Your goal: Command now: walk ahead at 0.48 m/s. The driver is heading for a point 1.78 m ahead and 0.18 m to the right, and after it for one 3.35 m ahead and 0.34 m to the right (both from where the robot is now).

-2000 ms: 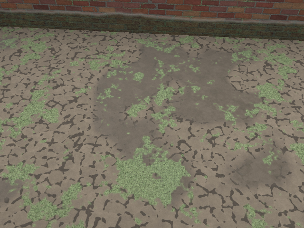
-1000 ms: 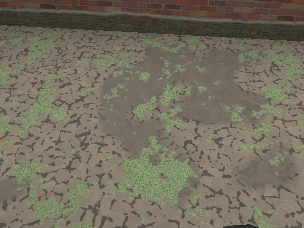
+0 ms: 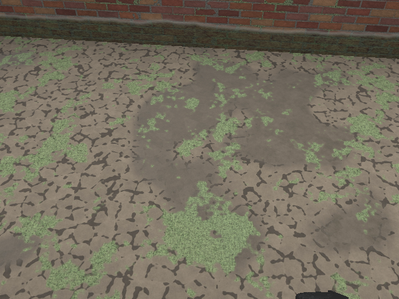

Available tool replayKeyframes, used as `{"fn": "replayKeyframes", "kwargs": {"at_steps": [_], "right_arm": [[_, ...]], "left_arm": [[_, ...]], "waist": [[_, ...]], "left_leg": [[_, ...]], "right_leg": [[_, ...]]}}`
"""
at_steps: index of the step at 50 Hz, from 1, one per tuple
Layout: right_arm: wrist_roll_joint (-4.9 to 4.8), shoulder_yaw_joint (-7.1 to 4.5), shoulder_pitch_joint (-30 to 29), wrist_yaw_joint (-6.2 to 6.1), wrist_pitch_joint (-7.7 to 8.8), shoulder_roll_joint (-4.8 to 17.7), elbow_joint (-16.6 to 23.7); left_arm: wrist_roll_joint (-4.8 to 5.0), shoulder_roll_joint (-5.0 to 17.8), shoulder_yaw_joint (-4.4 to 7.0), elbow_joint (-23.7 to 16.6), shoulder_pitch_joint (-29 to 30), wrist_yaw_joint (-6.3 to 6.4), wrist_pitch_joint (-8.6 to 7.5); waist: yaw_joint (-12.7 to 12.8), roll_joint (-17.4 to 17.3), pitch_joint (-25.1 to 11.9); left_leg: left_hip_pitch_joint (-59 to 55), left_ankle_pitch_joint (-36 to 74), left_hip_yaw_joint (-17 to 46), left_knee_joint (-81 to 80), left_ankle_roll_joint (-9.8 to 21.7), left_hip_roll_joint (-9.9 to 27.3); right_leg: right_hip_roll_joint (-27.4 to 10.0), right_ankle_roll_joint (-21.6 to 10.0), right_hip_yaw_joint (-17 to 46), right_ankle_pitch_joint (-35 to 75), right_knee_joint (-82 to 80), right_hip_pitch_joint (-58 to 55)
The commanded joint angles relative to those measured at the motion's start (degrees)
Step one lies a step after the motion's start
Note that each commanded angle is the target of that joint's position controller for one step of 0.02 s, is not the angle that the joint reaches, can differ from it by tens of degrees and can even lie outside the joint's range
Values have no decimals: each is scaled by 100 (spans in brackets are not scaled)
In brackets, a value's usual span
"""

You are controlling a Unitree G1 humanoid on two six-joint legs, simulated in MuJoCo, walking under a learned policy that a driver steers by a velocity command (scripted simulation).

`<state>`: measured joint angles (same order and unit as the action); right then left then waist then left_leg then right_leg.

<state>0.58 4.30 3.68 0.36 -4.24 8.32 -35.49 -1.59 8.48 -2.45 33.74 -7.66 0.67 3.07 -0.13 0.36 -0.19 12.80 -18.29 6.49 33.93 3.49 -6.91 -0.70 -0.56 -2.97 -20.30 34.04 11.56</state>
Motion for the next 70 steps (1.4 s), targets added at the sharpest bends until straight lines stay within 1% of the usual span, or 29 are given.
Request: {"fn": "replayKeyframes", "kwargs": {"at_steps": [1,2,5,8,11,14,16,22,24,26,28,30,32,34,36,38,40,42,45,48,50,52,55,58,60,62,65,68,70], "right_arm": [[100,-117,-715,73,164,356,668],[28,-138,-429,-15,152,420,504],[55,-101,-912,46,126,339,743],[16,-131,-436,-32,155,394,519],[42,-92,-945,37,122,323,761],[7,-128,-447,-34,159,398,531],[42,-91,-944,38,146,330,768],[0,-119,-470,-25,154,398,564],[43,-83,-929,48,154,327,792],[1,-116,-463,-22,159,391,574],[45,-80,-922,51,158,318,802],[1,-113,-456,-20,163,382,583],[46,-77,-915,52,162,310,809],[2,-110,-449,-19,166,374,590],[47,-75,-909,53,164,303,815],[2,-109,-442,-18,168,368,595],[48,-74,-904,53,166,298,820],[2,-107,-436,-18,170,363,600],[43,-72,-903,52,156,292,831],[6,-108,-397,-21,190,360,593],[45,-71,-898,49,173,288,828],[0,-103,-429,-19,171,350,609],[43,-68,-891,51,161,282,839],[6,-105,-381,-22,195,351,599],[45,-69,-884,48,179,280,835],[0,-100,-413,-19,176,342,615],[44,-66,-876,51,166,275,845],[7,-102,-362,-22,200,343,604],[46,-67,-868,47,183,274,840]], "left_arm": [[14,448,126,-586,600,18,-84],[-24,450,141,-460,276,24,-130],[34,410,100,-610,623,16,-95],[-45,439,147,-460,181,30,-110],[14,416,108,-611,572,19,-72],[-55,443,154,-467,151,30,-93],[0,409,116,-619,563,24,-58],[-50,440,159,-482,222,25,-85],[-2,379,109,-627,604,19,-54],[-47,430,158,-483,247,24,-85],[0,370,109,-625,623,18,-54],[-46,422,158,-480,262,23,-86],[0,366,108,-620,633,17,-54],[-45,418,157,-475,269,23,-86],[0,363,108,-615,638,17,-53],[-44,415,156,-470,271,23,-85],[0,361,107,-610,639,16,-52],[-44,412,155,-466,271,22,-84],[10,381,110,-604,647,13,-59],[-48,397,148,-457,238,26,-88],[3,372,112,-602,647,18,-51],[-46,403,151,-461,277,22,-77],[8,378,107,-598,647,11,-53],[-48,392,145,-453,245,25,-85],[3,369,110,-598,656,18,-47],[-45,397,148,-457,287,22,-74],[8,375,105,-593,658,11,-50],[-47,387,142,-448,255,25,-82],[3,366,107,-593,665,17,-44]], "waist": [[-148,73,-300],[-26,15,-691],[-118,10,-29],[-7,-61,-843],[-90,-63,-48],[12,-101,-854],[-69,-74,-113],[12,-87,-745],[-73,-69,-106],[8,-78,-748],[-78,-63,-110],[4,-76,-756],[-82,-64,-115],[1,-80,-762],[-85,-67,-118],[-1,-84,-764],[-86,-70,-117],[-2,-87,-763],[-93,-48,-54],[-2,-88,-869],[-87,-54,-116],[-1,-96,-754],[-92,-56,-54],[-2,-90,-869],[-88,-54,-113],[-1,-95,-753],[-94,-55,-52],[-4,-90,-870],[-90,-55,-113]], "left_leg": [[468,1655,351,-452,65,574],[355,784,572,-658,84,571],[572,1698,358,-436,73,591],[296,979,558,-573,91,580],[601,1814,367,-405,90,609],[330,1045,579,-558,104,595],[588,1883,379,-391,99,618],[434,1024,615,-583,108,624],[643,1854,383,-394,98,620],[442,1019,610,-584,107,627],[646,1845,376,-394,97,622],[443,1011,603,-584,106,629],[645,1836,368,-394,98,625],[443,1001,596,-583,106,631],[644,1825,360,-393,99,627],[444,989,588,-582,107,633],[646,1814,353,-391,99,630],[447,976,581,-581,107,636],[670,1778,347,-399,99,640],[392,997,550,-552,104,623],[633,1822,335,-382,103,645],[459,972,565,-572,107,647],[678,1763,331,-393,102,649],[401,981,534,-547,105,632],[641,1807,318,-376,104,655],[467,957,547,-567,108,656],[682,1749,313,-387,103,658],[405,968,515,-541,105,641],[643,1795,299,-370,105,663]], "right_leg": [[-430,-102,477,1583,-303,-315],[-286,-96,356,529,-327,-597],[-378,-76,427,1512,-297,-175],[-257,-62,311,566,-245,-644],[-352,-45,385,1490,-228,-190],[-244,-41,290,558,-190,-659],[-343,-24,365,1468,-193,-219],[-226,-28,279,492,-147,-620],[-348,-14,369,1469,-163,-218],[-226,-25,282,492,-137,-619],[-346,-11,372,1468,-157,-213],[-225,-22,286,490,-131,-618],[-344,-9,377,1466,-153,-208],[-223,-20,290,486,-127,-614],[-341,-8,381,1463,-151,-201],[-221,-18,294,481,-125,-609],[-338,-7,386,1459,-149,-193],[-219,-18,298,476,-122,-603],[-331,-16,400,1463,-151,-167],[-232,-19,310,532,-125,-643],[-323,-6,392,1440,-144,-179],[-210,-14,305,469,-113,-589],[-322,-14,410,1455,-142,-158],[-226,-18,320,528,-116,-637],[-315,-6,403,1438,-137,-169],[-204,-14,315,468,-106,-582],[-315,-14,422,1455,-135,-147],[-219,-18,330,530,-109,-630],[-307,-6,415,1440,-131,-159]]}}
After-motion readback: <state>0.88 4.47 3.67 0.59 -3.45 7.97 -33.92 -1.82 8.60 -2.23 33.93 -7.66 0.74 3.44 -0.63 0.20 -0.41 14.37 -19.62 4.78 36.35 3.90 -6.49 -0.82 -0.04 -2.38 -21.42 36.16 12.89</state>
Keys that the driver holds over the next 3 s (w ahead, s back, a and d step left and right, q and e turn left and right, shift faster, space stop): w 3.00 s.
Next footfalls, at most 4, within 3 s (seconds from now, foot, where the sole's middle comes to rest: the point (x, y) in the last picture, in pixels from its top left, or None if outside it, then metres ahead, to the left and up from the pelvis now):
none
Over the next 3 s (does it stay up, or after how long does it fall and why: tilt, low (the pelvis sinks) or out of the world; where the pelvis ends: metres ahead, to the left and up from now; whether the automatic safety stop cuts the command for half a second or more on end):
stays up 0.00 0.01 -0.01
